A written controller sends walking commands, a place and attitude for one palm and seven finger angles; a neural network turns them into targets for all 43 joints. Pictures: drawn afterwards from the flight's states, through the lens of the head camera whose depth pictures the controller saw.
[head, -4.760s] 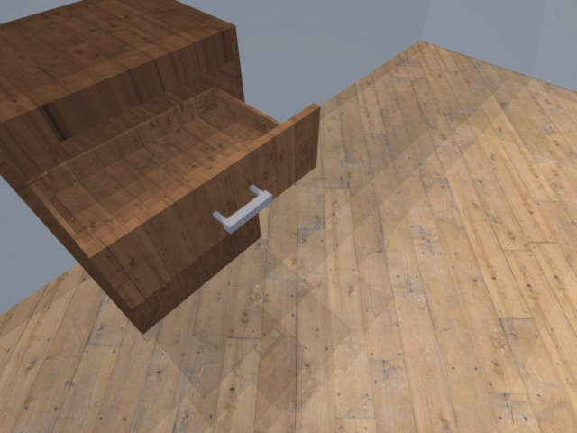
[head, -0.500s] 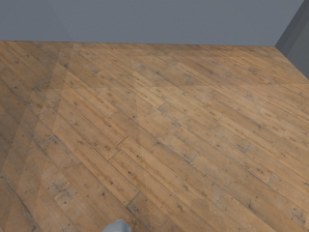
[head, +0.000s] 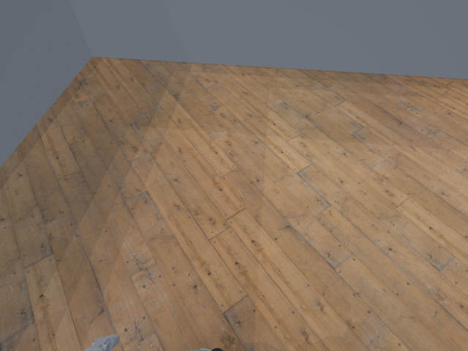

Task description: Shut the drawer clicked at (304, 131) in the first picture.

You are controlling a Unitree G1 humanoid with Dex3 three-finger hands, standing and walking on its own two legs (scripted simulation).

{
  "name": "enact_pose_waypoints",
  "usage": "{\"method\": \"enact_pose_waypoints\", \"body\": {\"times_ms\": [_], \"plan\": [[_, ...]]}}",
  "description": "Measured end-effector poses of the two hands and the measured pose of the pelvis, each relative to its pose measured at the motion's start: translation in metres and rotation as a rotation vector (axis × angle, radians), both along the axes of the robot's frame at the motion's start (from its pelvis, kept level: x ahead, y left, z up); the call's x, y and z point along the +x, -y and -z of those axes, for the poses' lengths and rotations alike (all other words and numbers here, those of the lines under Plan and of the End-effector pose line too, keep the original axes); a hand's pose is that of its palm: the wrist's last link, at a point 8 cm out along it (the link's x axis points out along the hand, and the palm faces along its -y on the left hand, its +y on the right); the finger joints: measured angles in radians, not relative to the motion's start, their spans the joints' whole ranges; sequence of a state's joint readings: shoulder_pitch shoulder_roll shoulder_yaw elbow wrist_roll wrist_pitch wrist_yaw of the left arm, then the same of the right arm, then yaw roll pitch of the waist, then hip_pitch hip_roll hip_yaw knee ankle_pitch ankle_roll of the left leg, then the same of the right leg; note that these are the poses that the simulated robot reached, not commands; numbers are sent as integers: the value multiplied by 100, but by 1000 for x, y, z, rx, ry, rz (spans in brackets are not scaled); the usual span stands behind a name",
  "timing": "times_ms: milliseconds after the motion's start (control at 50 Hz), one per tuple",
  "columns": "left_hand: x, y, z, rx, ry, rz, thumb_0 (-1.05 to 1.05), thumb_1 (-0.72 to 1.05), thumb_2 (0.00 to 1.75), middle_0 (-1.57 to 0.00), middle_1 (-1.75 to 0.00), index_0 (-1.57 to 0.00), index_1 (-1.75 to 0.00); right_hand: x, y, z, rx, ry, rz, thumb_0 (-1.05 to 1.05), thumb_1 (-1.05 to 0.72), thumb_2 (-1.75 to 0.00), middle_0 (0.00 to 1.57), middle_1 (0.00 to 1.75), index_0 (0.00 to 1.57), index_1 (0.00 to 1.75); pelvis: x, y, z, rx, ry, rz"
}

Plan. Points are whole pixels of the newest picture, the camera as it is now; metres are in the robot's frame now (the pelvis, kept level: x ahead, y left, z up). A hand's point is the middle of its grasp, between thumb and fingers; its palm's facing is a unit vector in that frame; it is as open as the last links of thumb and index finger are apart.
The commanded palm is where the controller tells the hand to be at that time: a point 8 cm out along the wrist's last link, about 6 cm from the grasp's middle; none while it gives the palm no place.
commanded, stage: turn to face it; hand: left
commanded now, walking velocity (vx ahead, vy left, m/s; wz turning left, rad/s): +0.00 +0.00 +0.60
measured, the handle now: out of the picture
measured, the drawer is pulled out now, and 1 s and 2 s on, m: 0.30 0.30 0.30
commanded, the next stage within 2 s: none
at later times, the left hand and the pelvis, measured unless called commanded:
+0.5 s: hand out of the picture -0.04 +0.23 -0.18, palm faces +0.36 -0.89 -0.27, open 7.4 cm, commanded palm none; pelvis +0.01 +0.01 -0.01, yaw +19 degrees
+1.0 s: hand out of the picture +0.00 +0.18 -0.13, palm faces +0.58 -0.75 -0.31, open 7.4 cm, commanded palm none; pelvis +0.05 -0.03 +0.01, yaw +38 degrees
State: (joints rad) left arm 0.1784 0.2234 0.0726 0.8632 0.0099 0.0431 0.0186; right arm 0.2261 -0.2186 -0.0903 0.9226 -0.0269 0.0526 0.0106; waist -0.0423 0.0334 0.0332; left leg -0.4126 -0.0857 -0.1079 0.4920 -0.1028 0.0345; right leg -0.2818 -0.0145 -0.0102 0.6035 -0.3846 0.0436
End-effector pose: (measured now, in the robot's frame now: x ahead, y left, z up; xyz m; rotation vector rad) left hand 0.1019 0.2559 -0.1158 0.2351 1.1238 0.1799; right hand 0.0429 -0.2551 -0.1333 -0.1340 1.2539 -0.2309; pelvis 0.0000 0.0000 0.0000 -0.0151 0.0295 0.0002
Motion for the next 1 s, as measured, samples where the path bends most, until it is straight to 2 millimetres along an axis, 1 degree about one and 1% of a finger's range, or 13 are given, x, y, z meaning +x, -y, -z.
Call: {"method": "enact_pose_waypoints", "body": {"times_ms": [40,120,220,280,340,420,460,520,640,720,800,900,1000], "plan": [[-16,7,-1,17,-3,-26,1,90,90,-20,-30,-20,-30,6,13,6,1,-6,-18,1,-90,-90,20,30,20,30,-2,9,3,14,1,-24],[-51,17,-8,22,-64,-96,1,90,90,-20,-30,-20,-30,25,28,0,-1,-13,-81,1,-91,-90,20,30,20,30,0,18,-5,32,9,-80],[-81,26,-7,4,-115,-166,1,90,90,-20,-30,-20,-30,53,30,-4,-5,-20,-177,1,-91,-90,20,30,19,30,3,24,-9,59,13,-156],[-101,27,-2,-16,-138,-218,1,90,90,-20,-30,-20,-30,77,19,-3,-9,-26,-250,1,-91,-90,20,30,19,30,4,21,-8,63,10,-199],[-122,23,6,-37,-169,-278,1,90,90,-21,-30,-20,-30,107,0,-4,-15,-3,-328,1,-91,-90,20,30,19,30,5,14,-4,59,6,-239],[-152,5,26,-62,-208,-363,1,90,90,-21,-30,-20,-30,150,-35,-5,-34,85,-433,1,-91,-90,20,30,19,30,8,-3,9,41,-1,-294],[-161,-4,32,-61,-229,-395,1,90,90,-21,-30,-20,-30,165,-51,-10,-35,129,-469,1,-91,-90,20,30,20,30,8,-6,11,45,5,-312],[-159,-16,27,-48,-214,-438,1,90,90,-20,-30,-20,-30,173,-64,-19,-41,155,-506,1,-91,-90,20,30,20,30,10,-9,5,26,14,-351],[-131,-28,8,-18,-80,-474,1,90,90,-20,-30,-20,-30,178,-72,-20,-24,118,-563,1,-90,-90,20,30,20,30,17,-5,-3,19,18,-424],[-110,-24,-3,14,-14,-483,1,90,90,-20,-30,-20,-30,183,-65,-10,2,92,-580,1,-90,-90,20,30,20,30,26,5,-2,28,17,-471],[-98,-10,-9,60,43,-496,1,90,90,-20,-30,-20,-30,195,-52,10,29,69,-591,1,-90,-90,20,30,20,30,38,21,8,40,16,-523],[-112,18,-20,61,29,-560,1,90,90,-20,-30,-20,-30,210,-45,11,32,25,-642,1,-91,-90,20,30,20,30,45,30,0,59,23,-600],[-137,43,-17,22,-31,-638,1,90,90,-21,-30,-20,-30,221,-52,4,32,-4,-706,1,-91,-90,20,30,20,30,49,33,-8,74,19,-663]]}}
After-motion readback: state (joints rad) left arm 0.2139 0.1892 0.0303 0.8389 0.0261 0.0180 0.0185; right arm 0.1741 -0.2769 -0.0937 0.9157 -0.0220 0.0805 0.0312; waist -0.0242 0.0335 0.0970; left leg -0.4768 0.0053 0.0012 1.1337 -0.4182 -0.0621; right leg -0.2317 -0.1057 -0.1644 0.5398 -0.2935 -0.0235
